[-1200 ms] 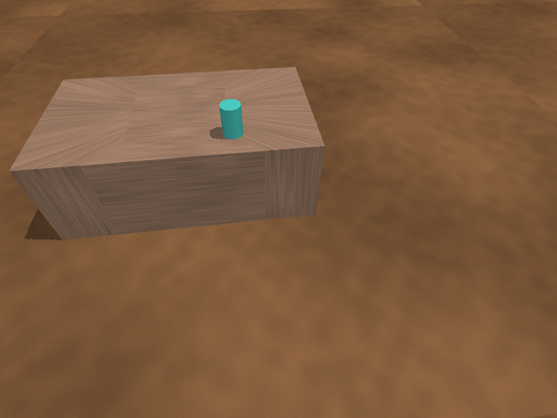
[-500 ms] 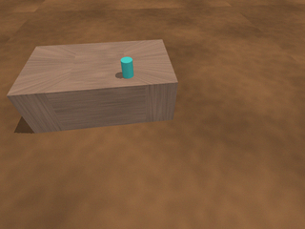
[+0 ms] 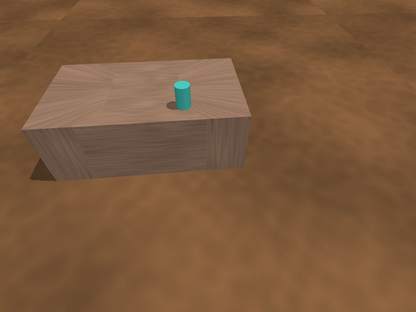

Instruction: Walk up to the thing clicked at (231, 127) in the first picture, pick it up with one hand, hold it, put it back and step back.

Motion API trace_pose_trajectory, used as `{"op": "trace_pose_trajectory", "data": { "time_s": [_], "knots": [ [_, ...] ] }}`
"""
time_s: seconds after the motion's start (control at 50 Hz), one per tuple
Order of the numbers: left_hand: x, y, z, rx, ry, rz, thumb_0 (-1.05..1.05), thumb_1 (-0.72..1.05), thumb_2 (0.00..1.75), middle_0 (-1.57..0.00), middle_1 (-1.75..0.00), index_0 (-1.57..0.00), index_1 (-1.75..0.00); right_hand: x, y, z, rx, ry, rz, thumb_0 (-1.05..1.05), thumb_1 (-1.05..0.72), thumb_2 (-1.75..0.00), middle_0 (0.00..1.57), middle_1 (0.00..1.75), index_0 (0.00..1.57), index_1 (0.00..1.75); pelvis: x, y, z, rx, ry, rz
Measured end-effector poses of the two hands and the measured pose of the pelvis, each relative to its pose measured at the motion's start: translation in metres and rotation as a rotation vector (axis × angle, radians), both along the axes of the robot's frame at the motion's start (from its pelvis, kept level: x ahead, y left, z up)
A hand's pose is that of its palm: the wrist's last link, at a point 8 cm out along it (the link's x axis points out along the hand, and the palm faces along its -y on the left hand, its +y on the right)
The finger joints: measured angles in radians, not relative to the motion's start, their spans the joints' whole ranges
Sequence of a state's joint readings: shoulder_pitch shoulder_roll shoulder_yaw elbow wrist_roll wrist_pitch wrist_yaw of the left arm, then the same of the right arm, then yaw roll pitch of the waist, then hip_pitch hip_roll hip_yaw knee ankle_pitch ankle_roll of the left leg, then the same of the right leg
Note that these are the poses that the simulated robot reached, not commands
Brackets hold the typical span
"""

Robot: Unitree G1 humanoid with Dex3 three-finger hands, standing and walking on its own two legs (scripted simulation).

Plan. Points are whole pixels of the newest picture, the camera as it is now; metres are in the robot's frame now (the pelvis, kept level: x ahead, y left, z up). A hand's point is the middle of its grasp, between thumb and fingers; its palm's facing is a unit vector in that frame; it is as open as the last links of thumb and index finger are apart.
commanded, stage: walk up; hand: right
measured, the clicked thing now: (182, 95) +1.24 +0.17 -0.29
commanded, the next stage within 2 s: none
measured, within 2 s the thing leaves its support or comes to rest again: neither
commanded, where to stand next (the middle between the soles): +0.77 +0.32 m, yaw +9 degrees
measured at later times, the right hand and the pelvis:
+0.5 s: hand (285, 303) +0.20 -0.16 -0.15, palm faces -0.11 +0.94 -0.34, open 7.4 cm; pelvis +0.15 +0.11 -0.01, yaw +7 degrees
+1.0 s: hand (240, 181) +0.53 -0.08 -0.14, palm faces -0.32 +0.88 -0.36, open 7.4 cm; pelvis +0.35 +0.16 -0.02, yaw +13 degrees
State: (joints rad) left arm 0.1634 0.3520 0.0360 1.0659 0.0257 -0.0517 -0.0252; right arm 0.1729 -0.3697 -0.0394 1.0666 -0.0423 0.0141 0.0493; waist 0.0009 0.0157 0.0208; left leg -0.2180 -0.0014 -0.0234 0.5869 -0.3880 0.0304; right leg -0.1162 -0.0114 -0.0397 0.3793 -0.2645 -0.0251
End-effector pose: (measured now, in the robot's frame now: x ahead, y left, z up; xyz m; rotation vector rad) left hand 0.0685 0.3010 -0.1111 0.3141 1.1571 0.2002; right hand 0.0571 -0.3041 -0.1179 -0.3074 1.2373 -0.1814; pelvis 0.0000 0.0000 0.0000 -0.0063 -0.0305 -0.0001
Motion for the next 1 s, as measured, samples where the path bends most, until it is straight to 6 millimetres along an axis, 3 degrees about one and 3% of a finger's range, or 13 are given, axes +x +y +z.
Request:
{"op": "trace_pose_trajectory", "data": {
  "time_s": [0.14, 0.24, 0.3, 0.34, 0.46, 0.56, 0.64, 0.7, 0.86, 1.0],
  "knots": [
    [-0.022, 0.056, 0.008, 0.070, 0.019, 0.079, 0.01, 0.90, 0.90, -0.21, -0.30, -0.21, -0.30, 0.040, 0.004, 0.010, -0.028, -0.008, 0.065, 0.00, -0.90, -0.90, 0.21, 0.30, 0.20, 0.30, 0.024, 0.028, -0.004, -0.020, -0.006, 0.053],
    [-0.014, 0.109, -0.005, 0.095, 0.054, 0.109, 0.01, 0.90, 0.90, -0.21, -0.30, -0.21, -0.30, 0.084, 0.029, 0.012, -0.061, -0.035, 0.093, 0.00, -0.90, -0.90, 0.21, 0.30, 0.20, 0.30, 0.057, 0.062, -0.018, -0.024, -0.010, 0.089],
    [0.006, 0.138, -0.020, 0.103, 0.078, 0.107, 0.01, 0.90, 0.90, -0.20, -0.30, -0.20, -0.30, 0.105, 0.048, 0.004, -0.091, -0.074, 0.088, 0.00, -0.90, -0.90, 0.21, 0.30, 0.20, 0.30, 0.076, 0.086, -0.033, 0.007, -0.015, 0.094],
    [0.026, 0.144, -0.021, 0.094, 0.080, 0.100, 0.01, 0.91, 0.90, -0.20, -0.29, -0.20, -0.30, 0.112, 0.064, 0.003, -0.077, -0.083, 0.073, 0.00, -0.90, -0.90, 0.20, 0.30, 0.20, 0.30, 0.087, 0.094, -0.031, 0.004, -0.015, 0.110],
    [0.095, 0.143, -0.005, 0.041, -0.012, 0.065, 0.01, 0.91, 0.90, -0.20, -0.29, -0.20, -0.30, 0.129, 0.099, 0.008, -0.024, -0.030, 0.084, 0.00, -0.90, -0.90, 0.21, 0.30, 0.20, 0.30, 0.130, 0.105, -0.013, 0.018, -0.015, 0.126],
    [0.143, 0.135, 0.007, 0.037, -0.040, 0.050, 0.01, 0.91, 0.90, -0.20, -0.29, -0.20, -0.30, 0.164, 0.104, -0.002, 0.011, -0.014, 0.102, 0.00, -0.90, -0.90, 0.21, 0.30, 0.21, 0.30, 0.172, 0.107, -0.012, 0.028, -0.013, 0.140],
    [0.174, 0.135, 0.008, 0.084, -0.072, 0.070, 0.01, 0.91, 0.90, -0.20, -0.30, -0.20, -0.30, 0.214, 0.096, -0.024, 0.024, -0.018, 0.131, 0.00, -0.89, -0.90, 0.21, 0.30, 0.21, 0.30, 0.214, 0.101, -0.026, 0.024, -0.014, 0.154],
    [0.181, 0.134, 0.011, 0.109, -0.093, 0.121, 0.01, 0.91, 0.90, -0.20, -0.30, -0.20, -0.30, 0.261, 0.099, -0.033, 0.018, -0.021, 0.175, 0.00, -0.90, -0.90, 0.21, 0.30, 0.20, 0.30, 0.237, 0.102, -0.029, 0.004, -0.024, 0.174],
    [0.179, 0.142, 0.025, 0.098, -0.009, 0.223, 0.01, 0.90, 0.90, -0.21, -0.30, -0.21, -0.30, 0.385, 0.133, -0.007, 0.030, -0.113, 0.300, 0.00, -0.90, -0.90, 0.21, 0.30, 0.20, 0.30, 0.294, 0.122, -0.010, -0.002, -0.015, 0.213],
    [0.192, 0.179, 0.006, 0.066, 0.080, 0.272, 0.01, 0.90, 0.90, -0.21, -0.30, -0.21, -0.30, 0.480, 0.181, 0.012, 0.000, -0.167, 0.374, 0.00, -0.90, -0.90, 0.21, 0.30, 0.20, 0.30, 0.350, 0.160, -0.016, -0.014, -0.005, 0.235]
  ]
}}
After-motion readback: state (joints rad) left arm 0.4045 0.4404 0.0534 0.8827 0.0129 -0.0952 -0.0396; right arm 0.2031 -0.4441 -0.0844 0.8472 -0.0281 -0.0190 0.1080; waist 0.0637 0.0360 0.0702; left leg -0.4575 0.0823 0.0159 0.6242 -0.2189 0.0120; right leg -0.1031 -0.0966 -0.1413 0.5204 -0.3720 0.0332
